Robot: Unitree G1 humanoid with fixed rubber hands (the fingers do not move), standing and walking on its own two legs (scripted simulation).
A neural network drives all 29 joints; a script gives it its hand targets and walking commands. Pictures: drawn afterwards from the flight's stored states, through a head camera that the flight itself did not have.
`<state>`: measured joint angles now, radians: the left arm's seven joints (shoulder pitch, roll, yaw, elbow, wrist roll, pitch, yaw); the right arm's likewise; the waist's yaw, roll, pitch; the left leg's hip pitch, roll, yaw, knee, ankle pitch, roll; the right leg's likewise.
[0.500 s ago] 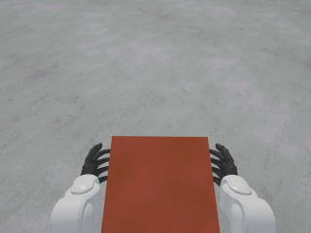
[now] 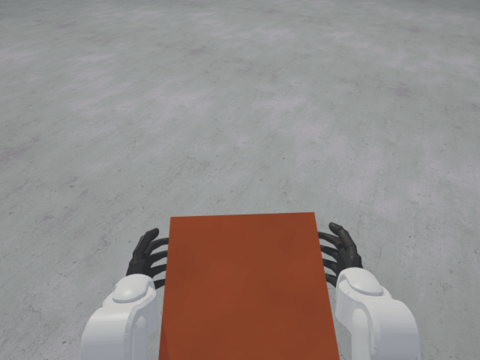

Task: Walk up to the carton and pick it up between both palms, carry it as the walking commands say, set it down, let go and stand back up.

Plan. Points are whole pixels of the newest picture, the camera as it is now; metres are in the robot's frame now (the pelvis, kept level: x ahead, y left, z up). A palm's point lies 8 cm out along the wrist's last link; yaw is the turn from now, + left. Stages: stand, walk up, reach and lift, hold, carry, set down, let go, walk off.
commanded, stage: carry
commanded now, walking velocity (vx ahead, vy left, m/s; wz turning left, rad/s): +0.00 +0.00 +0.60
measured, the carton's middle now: (244, 298) +0.25 -0.01 +0.01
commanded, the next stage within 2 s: none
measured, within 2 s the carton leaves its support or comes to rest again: neither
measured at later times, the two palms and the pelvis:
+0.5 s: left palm (78, 347) +0.16 +0.21 +0.08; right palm (297, 296) +0.22 -0.08 +0.08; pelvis -0.05 +0.02 -0.01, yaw +12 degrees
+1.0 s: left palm out of the picture +0.07 +0.28 +0.07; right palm (226, 296) +0.22 +0.02 +0.08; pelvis -0.07 +0.03 -0.02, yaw +29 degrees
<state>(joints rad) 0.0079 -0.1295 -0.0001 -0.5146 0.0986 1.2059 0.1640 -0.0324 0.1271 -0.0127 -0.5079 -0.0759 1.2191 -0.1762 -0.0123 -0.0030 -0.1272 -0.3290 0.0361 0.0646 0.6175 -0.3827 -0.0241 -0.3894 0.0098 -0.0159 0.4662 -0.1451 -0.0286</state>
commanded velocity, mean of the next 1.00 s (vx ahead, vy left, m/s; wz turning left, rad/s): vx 0.00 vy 0.00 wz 0.60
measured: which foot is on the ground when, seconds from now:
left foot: up 0.00-0.00, down 0.02-0.68, up 0.70-0.96, down 0.98-1.00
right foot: down 0.00-0.42, up 0.44-0.66, down 0.68-0.98, up 1.00-1.00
